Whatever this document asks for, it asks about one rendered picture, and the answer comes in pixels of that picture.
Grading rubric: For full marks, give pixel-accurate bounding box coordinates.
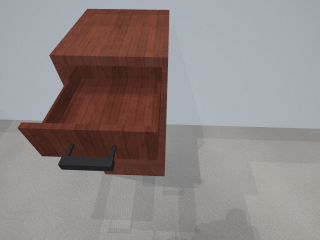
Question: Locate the cabinet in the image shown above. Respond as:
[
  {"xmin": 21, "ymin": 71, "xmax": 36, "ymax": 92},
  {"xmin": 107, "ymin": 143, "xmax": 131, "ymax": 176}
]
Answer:
[{"xmin": 49, "ymin": 9, "xmax": 170, "ymax": 177}]

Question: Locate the handle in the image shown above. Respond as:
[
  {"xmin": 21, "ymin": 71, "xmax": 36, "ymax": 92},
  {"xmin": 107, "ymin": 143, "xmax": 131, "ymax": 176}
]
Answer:
[{"xmin": 58, "ymin": 144, "xmax": 117, "ymax": 172}]

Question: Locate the drawer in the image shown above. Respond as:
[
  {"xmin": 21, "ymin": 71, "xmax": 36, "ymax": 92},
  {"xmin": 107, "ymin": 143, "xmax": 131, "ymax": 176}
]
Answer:
[{"xmin": 18, "ymin": 65, "xmax": 162, "ymax": 160}]

